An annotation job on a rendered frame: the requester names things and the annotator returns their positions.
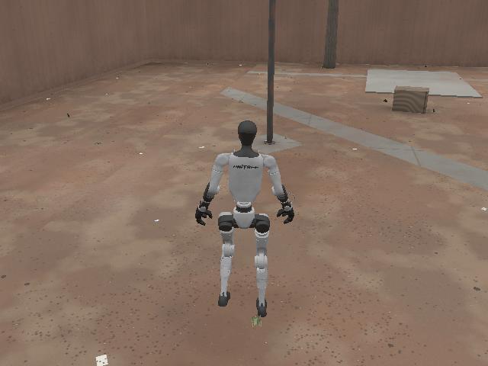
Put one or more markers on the robot left upper arm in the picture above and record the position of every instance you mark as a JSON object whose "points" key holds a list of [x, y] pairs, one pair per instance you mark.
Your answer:
{"points": [[217, 172]]}

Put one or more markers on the robot right upper arm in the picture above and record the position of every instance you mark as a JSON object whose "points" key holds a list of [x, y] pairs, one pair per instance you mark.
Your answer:
{"points": [[274, 174]]}

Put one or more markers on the right robot hand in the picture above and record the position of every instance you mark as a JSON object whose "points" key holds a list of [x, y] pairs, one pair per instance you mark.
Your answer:
{"points": [[290, 214]]}

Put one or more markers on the robot left foot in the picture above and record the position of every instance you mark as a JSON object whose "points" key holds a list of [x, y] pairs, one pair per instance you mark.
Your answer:
{"points": [[222, 302]]}

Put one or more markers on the left robot hand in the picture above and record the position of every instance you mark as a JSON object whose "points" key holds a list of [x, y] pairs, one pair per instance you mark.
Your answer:
{"points": [[200, 214]]}

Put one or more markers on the right robot forearm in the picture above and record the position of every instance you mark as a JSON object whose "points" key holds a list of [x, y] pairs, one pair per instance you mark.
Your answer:
{"points": [[284, 200]]}

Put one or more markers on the robot right shin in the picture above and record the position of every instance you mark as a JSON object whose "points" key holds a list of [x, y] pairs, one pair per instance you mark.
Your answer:
{"points": [[262, 279]]}

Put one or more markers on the left robot forearm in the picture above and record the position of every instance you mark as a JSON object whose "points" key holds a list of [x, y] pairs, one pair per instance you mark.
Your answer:
{"points": [[206, 199]]}

